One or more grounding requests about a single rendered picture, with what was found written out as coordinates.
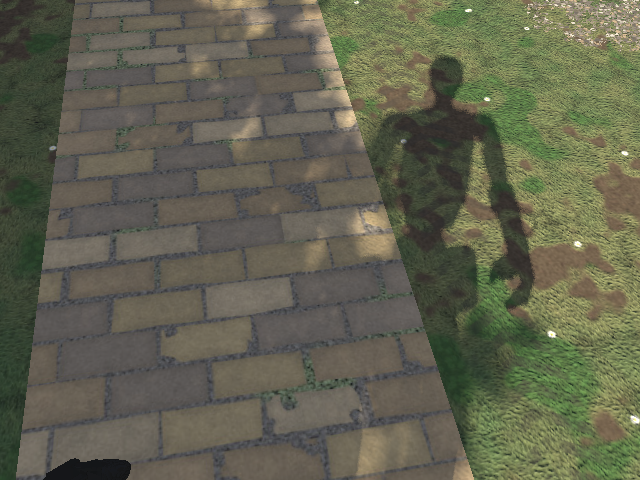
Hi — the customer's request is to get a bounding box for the robot left hand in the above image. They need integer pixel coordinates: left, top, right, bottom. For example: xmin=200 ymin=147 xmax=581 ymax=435
xmin=43 ymin=458 xmax=131 ymax=480

